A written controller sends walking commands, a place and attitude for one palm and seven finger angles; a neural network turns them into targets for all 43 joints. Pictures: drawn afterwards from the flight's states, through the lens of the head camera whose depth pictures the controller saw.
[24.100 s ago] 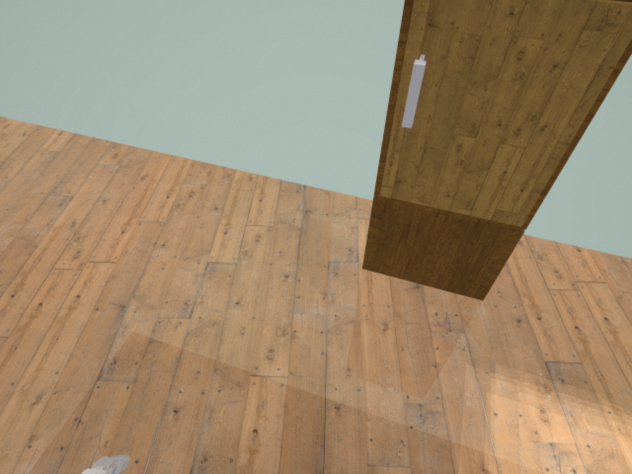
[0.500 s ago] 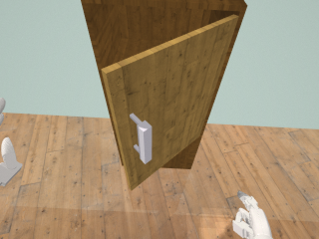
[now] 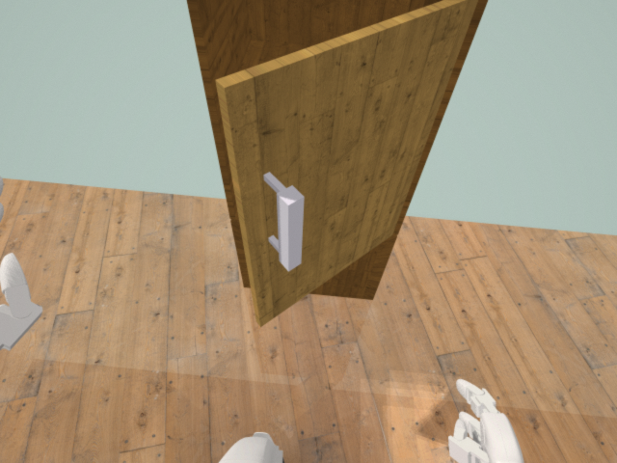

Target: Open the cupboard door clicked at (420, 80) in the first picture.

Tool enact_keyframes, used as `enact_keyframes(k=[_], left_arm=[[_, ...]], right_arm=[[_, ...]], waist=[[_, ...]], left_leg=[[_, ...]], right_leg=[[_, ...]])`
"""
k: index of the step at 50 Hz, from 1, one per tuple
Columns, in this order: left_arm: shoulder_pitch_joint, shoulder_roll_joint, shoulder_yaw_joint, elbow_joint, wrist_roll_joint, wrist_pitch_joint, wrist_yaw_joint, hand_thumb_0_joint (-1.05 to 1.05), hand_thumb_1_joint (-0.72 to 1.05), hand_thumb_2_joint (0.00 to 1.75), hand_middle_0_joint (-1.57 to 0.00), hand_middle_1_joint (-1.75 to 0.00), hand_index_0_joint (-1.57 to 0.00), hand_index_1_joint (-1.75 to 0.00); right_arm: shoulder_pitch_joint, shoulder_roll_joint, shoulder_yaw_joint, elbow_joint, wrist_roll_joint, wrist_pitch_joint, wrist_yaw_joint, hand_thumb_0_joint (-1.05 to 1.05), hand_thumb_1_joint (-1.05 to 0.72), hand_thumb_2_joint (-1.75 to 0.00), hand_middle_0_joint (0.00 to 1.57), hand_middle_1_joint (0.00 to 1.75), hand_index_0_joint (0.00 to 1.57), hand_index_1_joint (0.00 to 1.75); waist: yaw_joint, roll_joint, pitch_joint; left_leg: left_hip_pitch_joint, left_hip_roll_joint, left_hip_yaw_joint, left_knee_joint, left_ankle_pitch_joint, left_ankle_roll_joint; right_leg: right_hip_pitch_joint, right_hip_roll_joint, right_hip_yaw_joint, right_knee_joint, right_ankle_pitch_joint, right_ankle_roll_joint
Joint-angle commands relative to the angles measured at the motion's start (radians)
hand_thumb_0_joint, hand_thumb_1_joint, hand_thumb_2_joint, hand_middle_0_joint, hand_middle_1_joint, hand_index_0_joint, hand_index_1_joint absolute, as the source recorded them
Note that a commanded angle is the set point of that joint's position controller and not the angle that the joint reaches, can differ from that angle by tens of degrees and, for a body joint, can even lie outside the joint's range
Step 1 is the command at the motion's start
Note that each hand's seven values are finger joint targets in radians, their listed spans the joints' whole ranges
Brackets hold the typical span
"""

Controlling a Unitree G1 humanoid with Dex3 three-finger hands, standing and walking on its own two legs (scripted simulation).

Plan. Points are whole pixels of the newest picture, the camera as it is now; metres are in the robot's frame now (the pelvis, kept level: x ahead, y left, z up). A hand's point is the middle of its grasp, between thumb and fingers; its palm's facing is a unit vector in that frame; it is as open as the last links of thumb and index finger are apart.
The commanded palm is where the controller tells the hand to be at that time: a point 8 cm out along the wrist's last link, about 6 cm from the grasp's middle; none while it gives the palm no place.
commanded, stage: step back with the hand held close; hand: left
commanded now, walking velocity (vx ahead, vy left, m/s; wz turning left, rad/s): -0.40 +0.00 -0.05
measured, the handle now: (281, 223) +0.43 +0.08 +0.04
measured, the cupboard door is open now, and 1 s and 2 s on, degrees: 44 44 44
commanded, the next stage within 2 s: stop stepping back and stand still in 0.16 s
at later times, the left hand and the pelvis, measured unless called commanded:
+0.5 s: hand out of the picture +0.08 +0.27 +0.17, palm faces +0.39 -0.78 -0.49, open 7.4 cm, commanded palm +0.02 +0.29 +0.19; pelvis -0.12 -0.01 +0.02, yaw -1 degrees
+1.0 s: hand out of the picture +0.03 +0.24 +0.17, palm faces +0.38 -0.80 -0.46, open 7.4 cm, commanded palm -0.03 +0.29 +0.19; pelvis -0.18 -0.01 +0.01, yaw -1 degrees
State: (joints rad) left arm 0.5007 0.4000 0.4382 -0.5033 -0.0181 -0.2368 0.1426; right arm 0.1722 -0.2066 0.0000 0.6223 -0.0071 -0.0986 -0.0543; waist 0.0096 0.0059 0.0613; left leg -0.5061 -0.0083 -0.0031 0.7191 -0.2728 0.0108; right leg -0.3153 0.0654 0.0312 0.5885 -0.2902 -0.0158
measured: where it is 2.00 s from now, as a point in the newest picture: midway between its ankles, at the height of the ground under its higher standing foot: outside the picture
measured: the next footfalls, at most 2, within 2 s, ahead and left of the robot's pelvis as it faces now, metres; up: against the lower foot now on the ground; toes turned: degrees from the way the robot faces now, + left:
left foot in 0.12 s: +0.02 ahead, +0.10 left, +0.00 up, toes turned +1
right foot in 0.52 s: -0.16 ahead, -0.09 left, +0.00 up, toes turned -3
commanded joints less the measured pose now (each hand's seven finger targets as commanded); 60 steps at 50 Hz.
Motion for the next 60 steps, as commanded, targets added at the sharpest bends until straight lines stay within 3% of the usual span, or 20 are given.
enact_keyframes(k=[1,4,5,6,7,11,13,16,19,21,24,26,28,30,32,38,42,44,50,60], left_arm=[[0.035,0.244,0.144,-0.219,-0.003,-0.026,0.019,0.0,0.9,0.9,-0.2,-0.3,-0.2,-0.3],[0.053,0.252,0.162,-0.288,-0.01,-0.015,0.021,0.0,0.9,0.9,-0.2,-0.3,-0.2,-0.3],[0.043,0.264,0.163,-0.324,-0.011,-0.016,0.021,0.0,0.9,0.9,-0.2,-0.3,-0.2,-0.3],[0.029,0.268,0.175,-0.369,-0.009,-0.026,0.021,0.0,0.9,0.9,-0.2,-0.3,-0.2,-0.3],[0.036,0.274,0.176,-0.4,-0.011,-0.036,0.021,0.0,0.9,0.9,-0.2,-0.3,-0.2,-0.3],[0.106,0.22,0.164,-0.401,-0.032,-0.033,0.016,0.0,0.9,0.9,-0.2,-0.3,-0.2,-0.3],[0.114,0.181,0.13,-0.36,-0.027,-0.004,0.012,0.0,0.9,0.9,-0.2,-0.3,-0.2,-0.3],[0.151,0.167,0.12,-0.274,-0.039,0.043,0.011,0.0,0.9,0.9,-0.2,-0.3,-0.2,-0.3],[0.122,0.182,0.117,-0.22,-0.043,0.067,0.027,0.0,0.9,0.9,-0.2,-0.3,-0.2,-0.3],[0.089,0.174,0.092,-0.209,-0.033,0.072,0.036,0.0,0.9,0.9,-0.2,-0.3,-0.2,-0.3],[0.052,0.206,0.082,-0.247,-0.022,0.065,0.035,0.0,0.9,0.9,-0.2,-0.3,-0.2,-0.3],[0.023,0.274,0.102,-0.324,-0.029,0.055,0.03,0.0,0.9,0.9,-0.2,-0.3,-0.2,-0.3],[-0.07,0.314,0.145,-0.349,-0.023,0.023,0.038,0.0,0.9,0.9,-0.2,-0.3,-0.2,-0.3],[-0.065,0.236,0.096,-0.246,-0.029,0.032,0.023,0.0,0.9,0.9,-0.2,-0.3,-0.2,-0.3],[-0.024,0.219,0.1,-0.159,-0.015,0.013,0.027,0.0,0.9,0.9,-0.2,-0.3,-0.2,-0.3],[-0.061,0.182,0.077,-0.067,-0.012,-0.01,0.033,0.0,0.9,0.9,-0.2,-0.3,-0.2,-0.3],[-0.034,0.202,0.091,-0.133,-0.011,-0.03,0.031,0.0,0.9,0.9,-0.2,-0.3,-0.2,-0.3],[-0.024,0.21,0.09,-0.175,-0.004,-0.036,0.022,0.0,0.9,0.9,-0.2,-0.3,-0.2,-0.3],[0.044,0.229,0.141,-0.164,-0.019,-0.04,0.026,0.0,0.9,0.9,-0.2,-0.3,-0.2,-0.3],[-0.041,0.144,0.053,-0.082,-0.017,-0.023,0.009,0.0,0.9,0.9,-0.2,-0.3,-0.2,-0.3]], right_arm=[[-0.089,-0.089,-0.048,-0.171,0.013,-0.036,-0.014,0.0,-0.9,-0.9,0.2,0.3,0.2,0.3],[-0.118,-0.09,-0.024,-0.171,0.011,-0.021,-0.038,0.0,-0.9,-0.9,0.2,0.3,0.2,0.3],[-0.134,-0.105,-0.034,-0.159,0.013,-0.023,-0.049,0.0,-0.9,-0.9,0.2,0.3,0.2,0.3],[-0.118,-0.122,-0.049,-0.17,0.007,-0.028,-0.048,0.0,-0.9,-0.9,0.2,0.3,0.2,0.3],[-0.08,-0.113,-0.064,-0.175,-0.002,-0.046,-0.034,0.0,-0.9,-0.9,0.2,0.3,0.2,0.3],[-0.039,-0.117,-0.074,-0.144,-0.004,-0.095,-0.001,0.0,-0.9,-0.9,0.2,0.3,0.2,0.3],[-0.048,-0.119,-0.08,-0.135,0.007,-0.094,0.011,0.0,-0.9,-0.9,0.2,0.3,0.2,0.3],[-0.046,-0.117,-0.069,-0.148,0.005,-0.088,0.002,0.0,-0.9,-0.9,0.2,0.3,0.2,0.3],[-0.067,-0.121,-0.046,-0.161,0.002,-0.081,-0.017,0.0,-0.9,-0.9,0.2,0.3,0.2,0.3],[-0.084,-0.12,-0.035,-0.164,-0.006,-0.075,-0.028,0.0,-0.9,-0.9,0.2,0.3,0.2,0.3],[-0.078,-0.11,-0.032,-0.161,-0.008,-0.062,-0.028,0.0,-0.9,-0.9,0.2,0.3,0.2,0.3],[-0.086,-0.089,-0.014,-0.15,-0.016,-0.05,-0.023,0.0,-0.9,-0.9,0.2,0.3,0.2,0.3],[-0.069,-0.108,-0.01,-0.129,-0.015,-0.063,-0.017,0.0,-0.9,-0.9,0.2,0.3,0.2,0.3],[-0.038,-0.124,-0.041,-0.106,0.006,-0.061,-0.019,0.0,-0.9,-0.9,0.2,0.3,0.2,0.3],[-0.049,-0.112,-0.029,-0.105,0.0,-0.068,-0.038,0.0,-0.9,-0.9,0.2,0.3,0.2,0.3],[-0.001,-0.123,-0.035,-0.102,0.003,-0.092,-0.053,0.0,-0.9,-0.9,0.2,0.3,0.2,0.3],[0.011,-0.159,-0.052,-0.129,0.013,-0.093,-0.041,0.0,-0.9,-0.9,0.2,0.3,0.2,0.3],[0.001,-0.138,-0.037,-0.128,0.006,-0.093,-0.031,0.0,-0.9,-0.9,0.2,0.3,0.2,0.3],[-0.02,-0.126,-0.039,-0.138,0.006,-0.095,-0.017,0.0,-0.9,-0.9,0.2,0.3,0.2,0.3],[-0.044,-0.124,-0.029,-0.142,0.0,-0.089,-0.03,0.0,-0.9,-0.9,0.2,0.3,0.2,0.3]], waist=[[0.006,-0.155,-0.255],[-0.008,-0.042,-0.224],[-0.012,0.066,-0.222],[0.005,0.247,-0.27],[0.009,0.307,-0.335],[0.001,0.234,-0.341],[-0.011,0.174,-0.3],[-0.026,0.146,-0.216],[-0.027,0.156,-0.137],[-0.022,0.214,-0.108],[-0.021,0.114,-0.153],[-0.002,-0.162,-0.145],[-0.009,-0.174,-0.139],[-0.035,-0.095,-0.124],[-0.027,-0.023,-0.055],[-0.014,-0.067,-0.051],[-0.017,0.046,-0.164],[-0.019,0.084,-0.175],[-0.021,-0.025,-0.136],[-0.019,0.035,-0.067]], left_leg=[[0.065,0.005,-0.02,0.174,-0.171,-0.02],[0.161,-0.001,0.025,-0.203,0.026,-0.028],[0.243,0.042,-0.005,-0.352,0.356,-0.023],[0.339,0.206,-0.169,-0.371,0.792,0.024],[0.461,0.327,-0.236,-0.314,1.125,0.076],[0.564,0.318,-0.146,-0.274,1.191,0.088],[0.56,0.3,-0.109,-0.305,1.066,0.09],[0.426,0.275,-0.121,-0.43,0.554,0.092],[0.22,0.26,-0.158,-0.62,-0.205,0.089],[0.128,0.21,-0.134,-0.693,-0.382,0.045],[0.165,0.067,0.019,-0.452,-0.28,-0.025],[0.212,-0.001,0.016,0.052,-0.044,-0.026],[-0.017,0.029,-0.014,0.287,-0.041,-0.034],[0.004,0.039,0.002,0.251,0.006,-0.034],[0.014,0.055,0.041,0.11,-0.004,-0.013],[0.231,0.032,0.101,-0.277,-0.015,0.038],[0.396,0.147,-0.032,-0.233,0.447,0.085],[0.367,0.138,-0.013,-0.233,0.522,0.07],[0.263,0.054,0.043,-0.194,0.193,0.013],[0.306,0.11,-0.026,-0.378,0.001,0.024]], right_leg=[[0.14,-0.358,0.229,-0.166,0.832,-0.14],[0.153,-0.237,0.106,-0.065,0.889,-0.065],[0.132,-0.168,0.045,0.011,0.76,-0.01],[0.053,-0.067,-0.001,0.128,0.362,0.043],[-0.055,-0.04,0.011,0.247,-0.087,0.034],[-0.147,-0.024,-0.006,0.35,-0.191,0.033],[-0.157,-0.017,-0.044,0.351,-0.123,0.04],[-0.088,-0.02,-0.072,0.269,-0.159,0.053],[0.054,-0.02,-0.091,0.152,-0.214,0.04],[0.177,0.011,-0.142,0.03,-0.237,0.019],[0.247,-0.041,-0.107,-0.302,-0.17,-0.032],[-0.007,-0.357,0.264,-0.497,-0.177,-0.153],[0.053,-0.444,0.309,-0.458,-0.048,-0.206],[0.057,-0.323,0.169,-0.411,-0.164,-0.118],[0.057,-0.323,0.156,-0.383,-0.068,-0.133],[0.1,-0.264,0.128,-0.243,0.053,-0.079],[0.098,-0.136,0.013,-0.024,0.472,0.045],[0.117,-0.12,-0.024,-0.01,0.423,0.025],[0.144,-0.211,0.109,-0.196,0.377,-0.039],[0.048,-0.106,0.042,-0.268,0.042,0.01]])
